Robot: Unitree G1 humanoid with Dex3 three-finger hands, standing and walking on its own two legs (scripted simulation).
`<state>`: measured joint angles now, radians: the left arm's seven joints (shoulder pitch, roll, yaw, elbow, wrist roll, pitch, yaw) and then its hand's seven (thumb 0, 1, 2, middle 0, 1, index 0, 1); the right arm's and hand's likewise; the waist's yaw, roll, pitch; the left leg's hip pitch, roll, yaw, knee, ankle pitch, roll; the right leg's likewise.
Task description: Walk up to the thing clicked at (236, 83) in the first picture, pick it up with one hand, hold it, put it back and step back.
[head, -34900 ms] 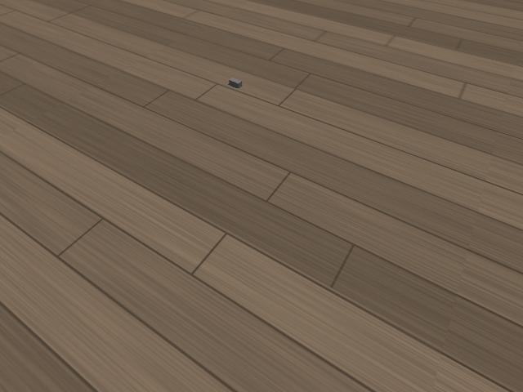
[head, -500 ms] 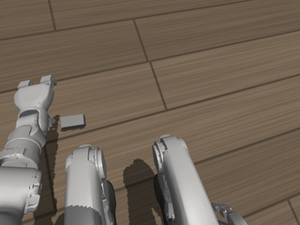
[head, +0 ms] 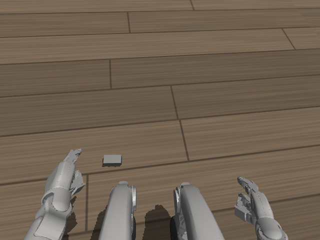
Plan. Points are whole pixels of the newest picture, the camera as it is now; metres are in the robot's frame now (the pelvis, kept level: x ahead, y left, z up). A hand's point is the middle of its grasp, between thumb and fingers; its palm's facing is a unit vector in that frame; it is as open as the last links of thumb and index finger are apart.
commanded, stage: home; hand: left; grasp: from above
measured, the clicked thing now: (112, 160) +0.47 +0.20 -0.54
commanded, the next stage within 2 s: none
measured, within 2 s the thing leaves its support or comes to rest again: neither
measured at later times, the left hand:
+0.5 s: hand (52, 184) +0.23 +0.19 +0.10, palm faces +0.11 -0.97 -0.21, open 7.4 cm
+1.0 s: hand (49, 187) +0.23 +0.19 +0.11, palm faces +0.10 -0.98 -0.19, open 7.4 cm
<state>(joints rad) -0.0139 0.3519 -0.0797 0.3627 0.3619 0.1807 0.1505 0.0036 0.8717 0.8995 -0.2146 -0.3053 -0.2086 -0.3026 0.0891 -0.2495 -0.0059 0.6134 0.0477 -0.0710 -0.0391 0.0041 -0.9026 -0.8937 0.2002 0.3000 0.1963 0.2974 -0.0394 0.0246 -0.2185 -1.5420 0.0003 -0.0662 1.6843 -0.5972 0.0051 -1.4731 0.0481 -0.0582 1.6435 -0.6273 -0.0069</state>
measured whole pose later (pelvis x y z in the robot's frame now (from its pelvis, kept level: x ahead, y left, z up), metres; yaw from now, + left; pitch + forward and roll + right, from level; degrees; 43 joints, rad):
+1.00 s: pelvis +0.08 +0.00 +0.16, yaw +3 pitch +10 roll -3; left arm 0.51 0.23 0.02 -0.13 -0.06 0.44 0.03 0.01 0.91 0.90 -0.20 -0.30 -0.20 -0.29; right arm 0.30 -0.22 0.04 0.51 0.01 -0.22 -0.18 0.01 -0.90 -0.89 0.20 0.30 0.20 0.30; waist -0.04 0.04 -0.16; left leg -0.70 0.00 -0.07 1.01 -0.49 0.01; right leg -0.62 0.04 -0.04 0.94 -0.50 0.00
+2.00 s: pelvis +0.08 +0.01 +0.16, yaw +3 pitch +10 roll -3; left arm 0.51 0.23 0.02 -0.13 -0.06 0.44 0.02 0.01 0.91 0.90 -0.20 -0.30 -0.20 -0.30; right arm 0.31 -0.22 0.04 0.52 0.01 -0.22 -0.17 0.01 -0.90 -0.89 0.20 0.30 0.20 0.30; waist -0.03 0.05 -0.17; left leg -0.71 -0.01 -0.05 1.02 -0.49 0.02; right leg -0.63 0.04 -0.03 0.94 -0.50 0.01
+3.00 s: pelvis +0.07 +0.02 +0.20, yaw +3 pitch -1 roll -1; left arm 0.23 0.28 0.04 0.78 0.04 0.05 0.04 0.01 0.91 0.90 -0.20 -0.30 -0.20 -0.30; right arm 0.20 -0.28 -0.04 0.89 -0.05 -0.02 -0.01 0.01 -0.90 -0.89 0.20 0.30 0.20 0.30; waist 0.02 -0.01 0.03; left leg -0.34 -0.04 -0.01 0.69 -0.33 0.04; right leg -0.29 -0.01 0.02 0.67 -0.37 0.02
